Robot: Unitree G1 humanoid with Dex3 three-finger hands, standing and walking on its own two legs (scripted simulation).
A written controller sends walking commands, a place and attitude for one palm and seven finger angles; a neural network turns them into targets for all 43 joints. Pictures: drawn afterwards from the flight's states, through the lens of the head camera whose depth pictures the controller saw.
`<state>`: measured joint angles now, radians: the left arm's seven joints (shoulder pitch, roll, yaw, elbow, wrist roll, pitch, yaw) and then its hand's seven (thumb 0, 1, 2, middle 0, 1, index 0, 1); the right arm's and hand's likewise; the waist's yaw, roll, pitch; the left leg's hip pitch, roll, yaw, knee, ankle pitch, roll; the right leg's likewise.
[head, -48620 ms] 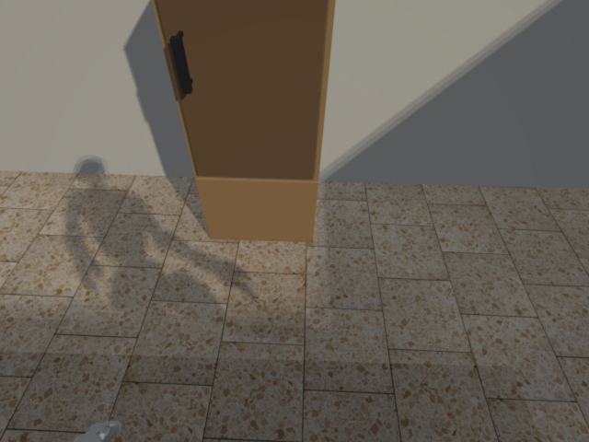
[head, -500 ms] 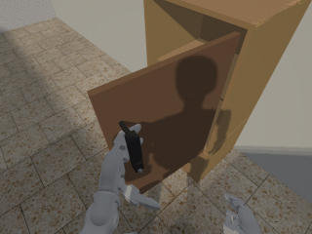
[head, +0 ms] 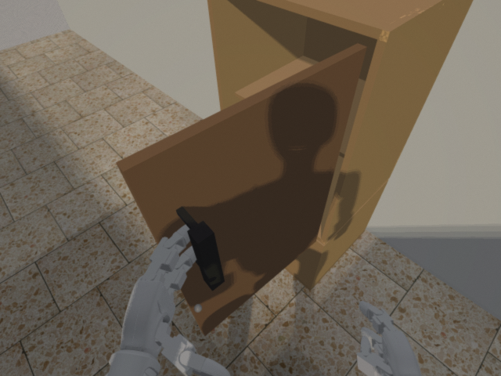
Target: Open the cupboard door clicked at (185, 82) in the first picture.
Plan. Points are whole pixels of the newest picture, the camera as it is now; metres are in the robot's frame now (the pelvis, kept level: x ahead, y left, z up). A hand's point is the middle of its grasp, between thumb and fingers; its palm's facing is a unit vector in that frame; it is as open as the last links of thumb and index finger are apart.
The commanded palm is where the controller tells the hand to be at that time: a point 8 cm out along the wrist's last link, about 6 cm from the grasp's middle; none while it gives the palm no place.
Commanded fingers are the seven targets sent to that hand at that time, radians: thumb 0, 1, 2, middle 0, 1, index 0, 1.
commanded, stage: slide the hand sideways off the handle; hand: left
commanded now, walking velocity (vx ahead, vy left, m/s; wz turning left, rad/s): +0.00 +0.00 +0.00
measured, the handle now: (199, 249) +0.28 +0.09 +0.09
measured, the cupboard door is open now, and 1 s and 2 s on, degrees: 86 86 86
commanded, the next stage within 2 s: draw the hand back to the body in 0.54 s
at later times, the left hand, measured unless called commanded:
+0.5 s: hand (152, 342) +0.16 +0.13 +0.08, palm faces +0.01 -1.00 -0.05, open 16.1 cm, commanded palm +0.12 +0.19 +0.09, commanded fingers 0.00 -0.50 0.30 -0.15 -0.30 -0.15 -0.30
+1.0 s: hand (104, 330) +0.16 +0.18 +0.11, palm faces -0.02 -1.00 -0.04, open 16.3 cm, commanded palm +0.12 +0.24 +0.13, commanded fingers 0.00 -0.50 0.30 -0.15 -0.30 -0.15 -0.30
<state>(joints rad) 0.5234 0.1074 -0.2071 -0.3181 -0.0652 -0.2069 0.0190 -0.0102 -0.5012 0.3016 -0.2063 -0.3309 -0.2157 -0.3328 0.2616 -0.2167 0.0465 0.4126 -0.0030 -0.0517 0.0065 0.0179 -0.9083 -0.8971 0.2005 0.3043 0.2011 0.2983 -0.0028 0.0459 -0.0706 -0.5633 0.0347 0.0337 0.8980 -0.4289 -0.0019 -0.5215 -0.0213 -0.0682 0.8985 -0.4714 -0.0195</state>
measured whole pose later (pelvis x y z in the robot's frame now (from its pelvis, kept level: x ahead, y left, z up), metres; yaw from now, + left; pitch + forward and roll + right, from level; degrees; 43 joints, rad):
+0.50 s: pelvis +0.00 -0.02 -0.01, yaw +1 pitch +7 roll +0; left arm 0.73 0.18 0.02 -0.38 -0.22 -0.30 -0.18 -0.01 -0.50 0.30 -0.18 -0.31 -0.19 -0.32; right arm 0.27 -0.22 0.00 0.43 0.03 -0.07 -0.05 0.02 -0.91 -0.90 0.20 0.30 0.20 0.30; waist 0.02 0.05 -0.11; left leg -0.63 0.04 0.00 0.96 -0.46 -0.02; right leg -0.57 -0.01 -0.10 0.96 -0.51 -0.04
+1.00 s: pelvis -0.01 +0.03 +0.00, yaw +1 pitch +4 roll -3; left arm 0.65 0.22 0.06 -0.47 -0.25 -0.13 -0.18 -0.01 -0.50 0.30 -0.15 -0.30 -0.15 -0.30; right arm 0.28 -0.21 0.05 0.43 0.05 -0.13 -0.06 0.02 -0.91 -0.90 0.20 0.30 0.20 0.30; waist 0.02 0.06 -0.11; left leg -0.58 0.03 0.02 0.94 -0.44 0.03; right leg -0.50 -0.02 -0.08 0.88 -0.45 0.01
